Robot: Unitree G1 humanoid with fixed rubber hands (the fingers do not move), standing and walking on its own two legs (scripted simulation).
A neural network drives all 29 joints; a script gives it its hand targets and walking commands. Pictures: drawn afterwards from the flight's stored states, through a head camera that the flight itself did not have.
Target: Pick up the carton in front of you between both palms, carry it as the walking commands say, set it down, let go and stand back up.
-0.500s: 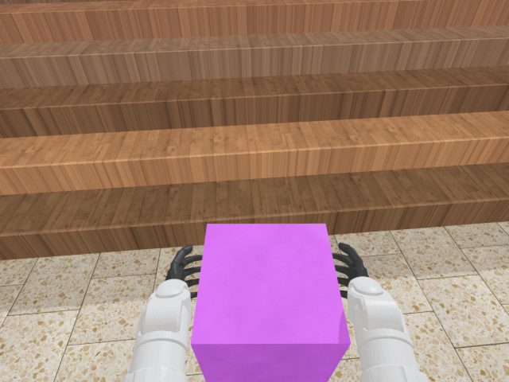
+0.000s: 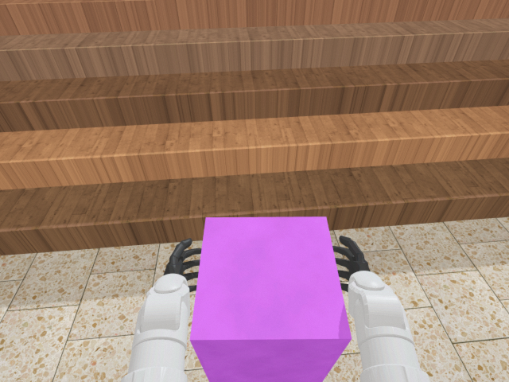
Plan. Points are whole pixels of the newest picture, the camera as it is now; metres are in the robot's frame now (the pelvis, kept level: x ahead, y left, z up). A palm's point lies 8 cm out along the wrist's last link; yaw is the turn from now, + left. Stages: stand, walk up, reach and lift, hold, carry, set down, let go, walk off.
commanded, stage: reach and lift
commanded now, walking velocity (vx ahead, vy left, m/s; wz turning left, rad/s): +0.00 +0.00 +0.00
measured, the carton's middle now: (266, 303) +0.29 +0.00 -0.05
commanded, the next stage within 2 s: hold in 0.36 s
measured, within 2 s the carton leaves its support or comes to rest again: neither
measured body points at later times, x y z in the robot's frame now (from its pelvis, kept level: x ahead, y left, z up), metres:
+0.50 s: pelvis +0.01 +0.00 +0.00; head -0.04 +0.00 +0.45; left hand +0.30 +0.15 +0.04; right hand +0.30 -0.15 +0.04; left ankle +0.01 +0.13 -0.74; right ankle +0.02 -0.13 -0.74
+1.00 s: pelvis -0.01 +0.00 +0.00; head -0.05 +0.00 +0.45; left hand +0.30 +0.15 +0.04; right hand +0.30 -0.15 +0.04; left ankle +0.01 +0.13 -0.74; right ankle +0.02 -0.13 -0.74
